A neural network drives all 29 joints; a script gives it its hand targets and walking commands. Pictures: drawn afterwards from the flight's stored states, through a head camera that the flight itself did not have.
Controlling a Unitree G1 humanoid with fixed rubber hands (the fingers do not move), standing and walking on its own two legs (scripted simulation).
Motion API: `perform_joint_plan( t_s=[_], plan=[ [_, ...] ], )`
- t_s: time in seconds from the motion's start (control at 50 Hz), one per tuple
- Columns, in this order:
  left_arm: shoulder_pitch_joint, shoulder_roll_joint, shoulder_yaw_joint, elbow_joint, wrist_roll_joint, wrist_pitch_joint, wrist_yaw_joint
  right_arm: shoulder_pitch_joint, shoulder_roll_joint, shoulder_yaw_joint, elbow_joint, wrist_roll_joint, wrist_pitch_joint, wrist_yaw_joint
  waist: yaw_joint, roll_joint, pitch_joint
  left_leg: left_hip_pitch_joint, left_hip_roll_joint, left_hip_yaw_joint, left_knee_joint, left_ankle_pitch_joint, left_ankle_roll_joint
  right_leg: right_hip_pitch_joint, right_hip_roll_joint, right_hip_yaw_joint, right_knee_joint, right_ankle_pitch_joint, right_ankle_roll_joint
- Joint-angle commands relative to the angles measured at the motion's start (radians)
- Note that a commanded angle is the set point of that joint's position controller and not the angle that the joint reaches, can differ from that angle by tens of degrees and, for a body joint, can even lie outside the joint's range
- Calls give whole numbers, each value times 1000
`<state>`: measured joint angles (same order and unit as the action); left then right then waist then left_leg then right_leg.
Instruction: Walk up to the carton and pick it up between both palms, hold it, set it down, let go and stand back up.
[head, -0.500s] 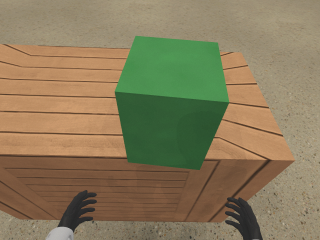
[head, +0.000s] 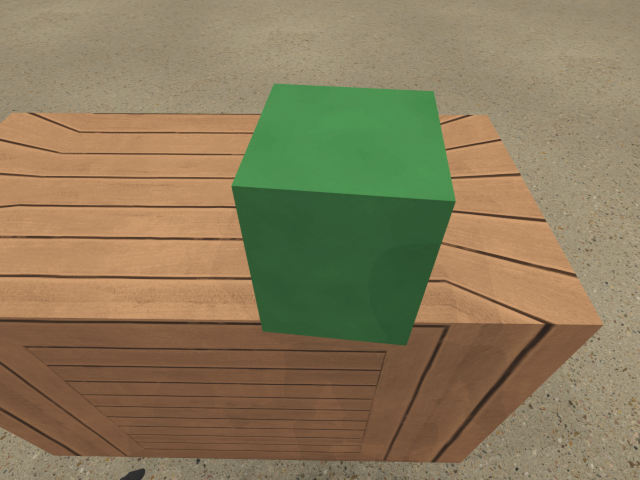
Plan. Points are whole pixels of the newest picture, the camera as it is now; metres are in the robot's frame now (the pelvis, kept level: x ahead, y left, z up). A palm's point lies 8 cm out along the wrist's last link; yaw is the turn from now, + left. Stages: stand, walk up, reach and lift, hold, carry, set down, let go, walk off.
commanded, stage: stand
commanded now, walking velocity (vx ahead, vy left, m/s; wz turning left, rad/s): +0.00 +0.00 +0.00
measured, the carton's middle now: (342, 219) +0.40 +0.00 +0.12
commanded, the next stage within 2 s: none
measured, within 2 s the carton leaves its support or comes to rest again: neither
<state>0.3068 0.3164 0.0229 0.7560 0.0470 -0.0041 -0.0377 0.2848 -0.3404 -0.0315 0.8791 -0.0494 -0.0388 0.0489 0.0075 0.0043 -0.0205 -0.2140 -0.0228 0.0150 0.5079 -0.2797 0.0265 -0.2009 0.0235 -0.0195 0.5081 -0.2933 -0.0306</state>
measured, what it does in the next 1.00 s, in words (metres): stands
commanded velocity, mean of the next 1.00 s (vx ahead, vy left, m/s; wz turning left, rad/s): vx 0.00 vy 0.00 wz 0.00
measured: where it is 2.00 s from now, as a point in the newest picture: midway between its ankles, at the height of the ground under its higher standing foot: outside the picture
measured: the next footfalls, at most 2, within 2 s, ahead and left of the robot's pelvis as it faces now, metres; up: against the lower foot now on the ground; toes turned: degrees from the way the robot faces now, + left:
none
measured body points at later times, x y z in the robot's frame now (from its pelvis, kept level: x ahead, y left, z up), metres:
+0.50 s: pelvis +0.02 +0.00 +0.01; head +0.00 +0.00 +0.46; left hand +0.09 +0.28 -0.12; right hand +0.11 -0.28 -0.12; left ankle +0.00 +0.10 -0.74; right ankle -0.01 -0.10 -0.74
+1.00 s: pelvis +0.00 +0.01 +0.01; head -0.01 +0.01 +0.46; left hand +0.04 +0.30 -0.13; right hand +0.06 -0.28 -0.12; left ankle +0.00 +0.10 -0.74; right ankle -0.01 -0.10 -0.74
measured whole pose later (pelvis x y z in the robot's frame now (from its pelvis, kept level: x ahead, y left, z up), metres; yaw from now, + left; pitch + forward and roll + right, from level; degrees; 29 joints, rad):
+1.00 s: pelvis +0.00 +0.01 +0.01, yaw +1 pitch -3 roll +0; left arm 0.17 0.31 0.02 1.15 0.02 -0.03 0.00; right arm 0.16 -0.33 -0.01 1.17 -0.02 -0.03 0.00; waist 0.01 0.00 0.02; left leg -0.08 -0.04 -0.01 0.30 -0.17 0.04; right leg -0.05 0.01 -0.03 0.29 -0.19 -0.01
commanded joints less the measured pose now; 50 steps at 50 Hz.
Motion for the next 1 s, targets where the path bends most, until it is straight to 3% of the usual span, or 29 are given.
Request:
perform_joint_plan(
  t_s=[0.0,0.02,0.1,0.12,0.22,0.24,0.28,0.3,0.32,0.34,0.36,0.42,0.5,0.54,0.58,0.6,0.62,0.64,0.66,0.68,0.7,0.76,0.78,0.82,0.86,0.88,0.9,0.96,0.98],
  plan=[
    [-107,194,74,-54,-5,-63,20,-93,-179,-38,-64,8,-40,-17,-10,-54,-37,46,139,-162,-105,257,54,0,-149,135,-142,183,-43],
    [-83,221,70,-49,-12,-77,18,-62,-213,-46,-59,15,-42,-22,-20,23,-2,55,128,-129,-95,251,43,-26,-156,180,-161,213,-41],
    [-81,218,77,27,-19,-66,30,-125,-231,-38,-1,14,-29,-28,5,-41,-66,80,127,-141,-112,320,34,73,-146,123,-149,307,-34],
    [-79,224,74,55,-16,-59,42,-128,-244,-42,9,9,-26,-39,12,36,-45,93,120,-105,-101,342,31,74,-158,146,-177,371,-30],
    [-122,194,65,130,-5,-57,48,-87,-199,-27,68,13,-18,-59,-27,-36,-51,127,141,-135,-124,466,28,123,-147,98,-150,484,-21],
    [-99,224,65,142,-8,-59,48,-105,-217,-22,92,21,-14,-54,-12,25,-26,140,138,-133,-128,439,30,95,-151,109,-178,452,-17],
    [-108,225,53,176,-27,-56,49,-131,-235,-24,92,24,-14,-57,-22,-13,44,84,134,-145,-151,378,29,78,-155,108,-197,399,-32],
    [-112,228,65,186,-18,-61,51,-118,-228,-28,98,16,-18,-52,-13,28,6,96,133,-140,-175,399,24,127,-147,117,-194,360,-18],
    [-149,226,64,177,-15,-59,50,-136,-235,-15,115,21,-12,-55,-9,-67,42,76,143,-145,-167,387,18,100,-141,102,-201,357,-11],
    [-147,200,58,181,-23,-48,49,-143,-217,-18,103,30,-19,-49,-19,-53,21,99,156,-153,-174,427,17,101,-144,89,-193,379,-10],
    [-119,222,65,192,-32,-52,44,-156,-253,-31,120,18,-20,-53,7,9,6,120,141,-134,-158,393,32,104,-139,106,-212,323,-11],
    [-161,248,64,213,-22,-60,48,-128,-223,-14,140,25,-18,-53,-19,-38,46,117,137,-145,-216,362,22,81,-149,112,-228,327,-5],
    [-190,207,48,229,-13,-63,45,-193,-216,-20,142,23,-16,-58,-22,22,35,144,130,-123,-200,398,17,84,-152,87,-234,376,9],
    [-199,213,63,221,-25,-62,48,-163,-191,-11,156,21,-11,-58,-13,22,-6,148,136,-124,-206,365,14,109,-163,128,-236,336,-9],
    [-174,218,52,246,-18,-58,50,-200,-228,-32,152,19,-15,-65,-4,-16,0,158,149,-122,-205,379,12,120,-155,90,-248,346,-4],
    [-191,204,52,266,-23,-57,50,-165,-195,-16,170,36,-18,-68,-24,11,-3,129,155,-130,-226,445,11,146,-157,117,-239,382,-5],
    [-205,204,50,249,-24,-61,52,-219,-220,-29,163,35,-21,-60,1,-41,33,136,154,-155,-214,450,20,118,-142,92,-245,355,3],
    [-152,212,56,269,-33,-54,50,-184,-245,-29,168,26,-17,-69,8,36,-21,151,147,-130,-221,453,12,164,-171,112,-262,366,-3],
    [-173,206,45,275,-36,-52,51,-203,-227,-31,163,33,-18,-59,-2,-51,55,128,148,-153,-216,437,26,109,-151,102,-245,342,1],
    [-167,164,39,270,-27,-56,53,-171,-195,-21,178,28,-18,-62,-7,-16,22,126,174,-153,-225,523,-1,165,-163,87,-226,414,-10],
    [-159,205,49,272,-33,-50,59,-200,-241,-28,185,41,-24,-61,19,42,-82,160,151,-145,-223,467,2,207,-159,106,-244,396,5],
    [-191,249,56,284,-22,-49,58,-209,-163,-11,199,35,-11,-60,3,-38,-15,159,155,-157,-239,364,26,132,-153,89,-263,304,-3],
    [-186,208,42,286,-28,-54,57,-185,-193,-17,188,35,-12,-63,-2,-1,2,156,149,-138,-244,310,28,125,-160,105,-265,262,-1],
    [-212,192,36,285,-19,-46,50,-192,-235,-25,196,23,-16,-64,-14,-49,74,116,147,-153,-266,253,19,66,-153,103,-276,211,0],
    [-158,211,39,291,-28,-45,48,-183,-197,-17,210,25,-10,-59,9,3,17,135,165,-156,-273,253,19,104,-150,112,-287,151,-8],
    [-180,253,46,315,-37,-50,47,-202,-222,-22,208,24,-7,-63,6,-71,52,118,137,-170,-261,273,16,77,-140,105,-299,163,10],
    [-187,231,38,319,-33,-51,46,-204,-246,-28,203,20,-15,-62,8,39,29,94,157,-160,-276,213,21,111,-166,121,-287,173,-7],
    [-194,219,38,308,-24,-62,53,-194,-240,-40,209,33,-16,-63,-12,-15,30,124,161,-173,-268,233,21,91,-155,120,-290,169,-7],
    [-166,240,39,330,-36,-55,48,-180,-256,-29,223,28,-8,-59,7,-47,71,84,146,-157,-272,206,21,107,-148,116,-305,181,5]
  ],
)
